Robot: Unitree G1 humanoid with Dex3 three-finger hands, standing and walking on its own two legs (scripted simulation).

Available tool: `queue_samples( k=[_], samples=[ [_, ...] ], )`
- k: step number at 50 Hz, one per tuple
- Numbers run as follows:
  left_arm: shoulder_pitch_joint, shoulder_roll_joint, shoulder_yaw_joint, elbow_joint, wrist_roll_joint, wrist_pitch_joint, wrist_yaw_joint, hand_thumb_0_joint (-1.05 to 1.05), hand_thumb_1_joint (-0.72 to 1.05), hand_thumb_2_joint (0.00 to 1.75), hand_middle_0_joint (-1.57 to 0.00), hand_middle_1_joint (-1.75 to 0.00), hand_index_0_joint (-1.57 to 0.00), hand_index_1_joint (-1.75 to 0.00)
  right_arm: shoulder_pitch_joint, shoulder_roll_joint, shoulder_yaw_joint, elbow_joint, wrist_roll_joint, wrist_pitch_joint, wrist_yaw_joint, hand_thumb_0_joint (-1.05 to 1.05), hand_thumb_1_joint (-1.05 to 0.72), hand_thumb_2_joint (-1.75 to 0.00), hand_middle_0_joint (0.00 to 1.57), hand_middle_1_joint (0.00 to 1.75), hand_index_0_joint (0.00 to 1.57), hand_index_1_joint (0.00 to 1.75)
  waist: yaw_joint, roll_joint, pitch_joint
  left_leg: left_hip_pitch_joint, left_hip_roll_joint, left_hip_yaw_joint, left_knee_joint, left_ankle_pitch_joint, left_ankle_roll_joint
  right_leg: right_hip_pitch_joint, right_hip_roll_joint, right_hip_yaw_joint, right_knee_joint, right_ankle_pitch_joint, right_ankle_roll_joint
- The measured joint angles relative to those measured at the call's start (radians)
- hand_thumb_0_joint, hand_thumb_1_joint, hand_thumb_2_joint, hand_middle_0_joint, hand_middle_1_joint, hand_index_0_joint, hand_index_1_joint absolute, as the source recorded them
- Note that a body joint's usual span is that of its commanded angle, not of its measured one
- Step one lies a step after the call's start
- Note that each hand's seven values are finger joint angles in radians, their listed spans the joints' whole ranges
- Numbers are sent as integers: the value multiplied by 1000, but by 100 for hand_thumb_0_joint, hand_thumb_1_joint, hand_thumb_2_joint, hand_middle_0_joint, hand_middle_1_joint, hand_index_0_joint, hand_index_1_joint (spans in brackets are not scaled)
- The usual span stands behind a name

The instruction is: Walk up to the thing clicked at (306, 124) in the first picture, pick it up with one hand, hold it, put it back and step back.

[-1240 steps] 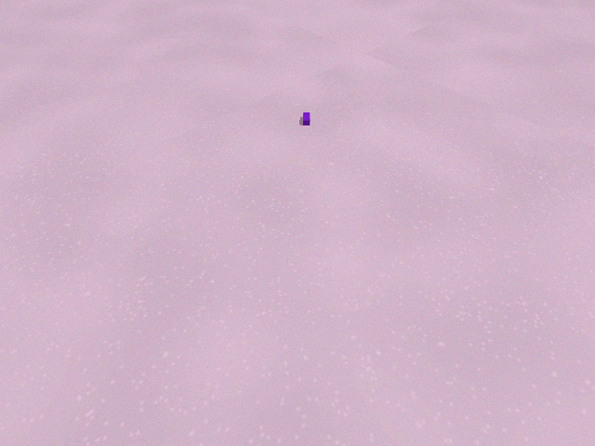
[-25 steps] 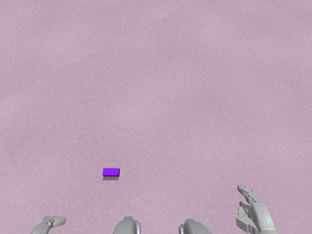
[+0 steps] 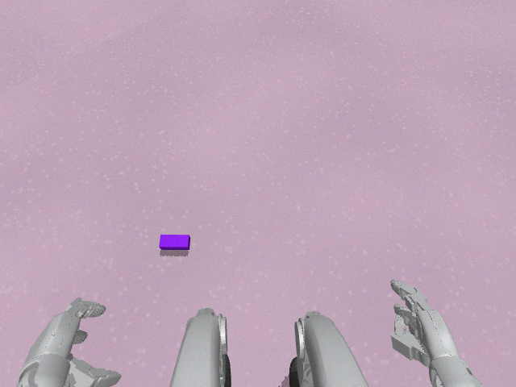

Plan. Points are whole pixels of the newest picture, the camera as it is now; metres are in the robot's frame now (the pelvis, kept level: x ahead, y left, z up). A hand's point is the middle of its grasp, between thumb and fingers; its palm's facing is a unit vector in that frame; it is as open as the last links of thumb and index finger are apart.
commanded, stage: rise first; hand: left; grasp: from above
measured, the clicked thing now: (175, 242) +0.51 +0.26 -0.59
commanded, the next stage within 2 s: none
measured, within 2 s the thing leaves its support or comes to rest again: neither
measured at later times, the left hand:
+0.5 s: hand (125, 286) +0.33 +0.31 -0.33, palm faces -0.50 -0.23 -0.83, open 12.6 cm
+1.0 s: hand (137, 263) +0.40 +0.32 -0.41, palm faces -0.49 +0.00 -0.87, open 12.5 cm
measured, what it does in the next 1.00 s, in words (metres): lowers itself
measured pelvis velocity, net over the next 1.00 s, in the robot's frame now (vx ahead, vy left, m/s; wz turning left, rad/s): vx -0.07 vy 0.00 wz -0.16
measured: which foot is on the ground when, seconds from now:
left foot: down 0.00-1.00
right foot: down 0.00-1.00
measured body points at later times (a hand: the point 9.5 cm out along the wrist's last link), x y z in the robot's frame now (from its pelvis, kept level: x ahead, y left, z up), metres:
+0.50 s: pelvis -0.07 -0.01 -0.20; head +0.16 +0.02 +0.19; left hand +0.35 +0.32 -0.28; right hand +0.04 -0.28 -0.33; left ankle +0.04 +0.11 -0.57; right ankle +0.01 -0.13 -0.57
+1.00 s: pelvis -0.07 +0.00 -0.27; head +0.18 +0.06 +0.11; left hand +0.42 +0.32 -0.36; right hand -0.02 -0.29 -0.37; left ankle +0.04 +0.11 -0.57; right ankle +0.01 -0.13 -0.57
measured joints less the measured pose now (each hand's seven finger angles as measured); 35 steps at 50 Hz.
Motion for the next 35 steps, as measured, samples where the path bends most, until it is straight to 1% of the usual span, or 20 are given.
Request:
queue_samples(
  k=[6, 11, 15, 19, 22, 25, 30, 35],
  samples=[
    [-190, 60, 20, 109, 147, -123, 16, 0, -35, 81, -35, -80, -32, -82, -49, -20, -14, 42, -2, 7, 20, 1, -93, -91, 20, 30, 20, 30, 4, -1, -9, -231, 7, -6, 187, -30, -2, -232, 5, -1, 196, -38, -5],
    [-348, 116, 34, 217, 257, -198, 21, 0, -33, 81, -35, -81, -32, -83, -70, -24, -20, 77, -12, 35, 42, 1, -93, -91, 20, 30, 20, 30, 11, 3, 1, -402, 16, -19, 327, -41, -3, -401, 14, -9, 336, -52, -11],
    [-464, 165, 41, 307, 353, -260, 25, 0, -32, 81, -35, -81, -33, -83, -69, -22, -18, 107, -24, 60, 59, 1, -92, -91, 20, 30, 20, 29, 13, 3, 19, -521, 22, -33, 430, -43, -5, -516, 21, -19, 437, -54, -13],
    [-566, 216, 48, 385, 441, -323, 39, 0, -30, 80, -35, -82, -33, -83, -58, -16, -11, 133, -37, 87, 73, 1, -92, -91, 20, 30, 20, 29, 5, -2, 45, -621, 27, -48, 526, -38, -5, -612, 26, -31, 529, -50, -15],
    [-631, 252, 53, 434, 503, -366, 57, 0, -30, 80, -34, -82, -33, -83, -48, -12, -3, 148, -48, 110, 80, 1, -91, -91, 20, 30, 20, 29, -7, -5, 66, -685, 29, -60, 588, -30, -3, -670, 29, -40, 587, -41, -14],
    [-685, 286, 64, 484, 559, -402, 87, 0, -29, 80, -34, -81, -33, -82, -37, -8, 5, 156, -60, 137, 86, 1, -91, -91, 20, 30, 20, 29, -25, -8, 86, -739, 30, -71, 641, -19, 0, -717, 31, -48, 633, -31, -12],
    [-762, 336, 66, 564, 647, -434, 133, 0, -27, 81, -32, -79, -31, -80, -19, -3, 19, 169, -82, 173, 92, 0, -89, -90, 20, 30, 20, 29, -59, -14, 105, -807, 29, -85, 708, -4, 7, -775, 32, -59, 691, -17, -6],
    [-833, 388, 59, 646, 726, -451, 176, 0, -25, 80, -32, -76, -30, -77, -11, -3, 38, 177, -102, 200, 96, 0, -87, -89, 20, 30, 20, 29, -91, -21, 115, -857, 27, -97, 760, 0, 13, -814, 34, -69, 734, -13, -1]
  ],
)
